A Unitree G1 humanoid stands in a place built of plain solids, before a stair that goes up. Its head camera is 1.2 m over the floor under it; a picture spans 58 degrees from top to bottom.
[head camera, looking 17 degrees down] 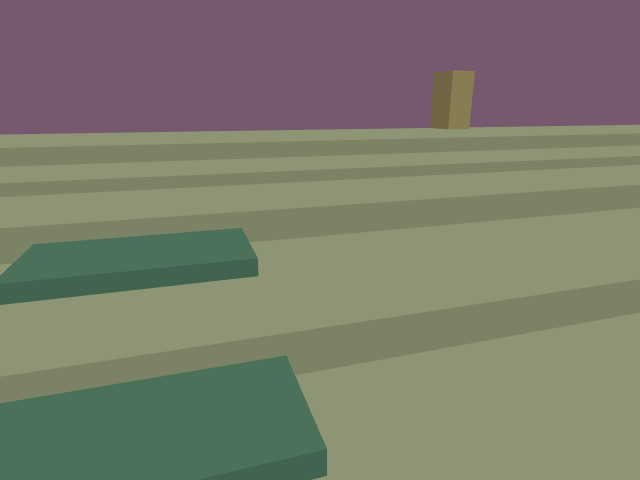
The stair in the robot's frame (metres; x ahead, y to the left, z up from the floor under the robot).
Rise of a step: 0.10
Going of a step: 0.58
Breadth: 1.20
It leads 17 degrees to the left of straight ahead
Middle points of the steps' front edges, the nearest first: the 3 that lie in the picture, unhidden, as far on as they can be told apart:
1.36 0.71 0.34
1.96 0.90 0.45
2.56 1.08 0.55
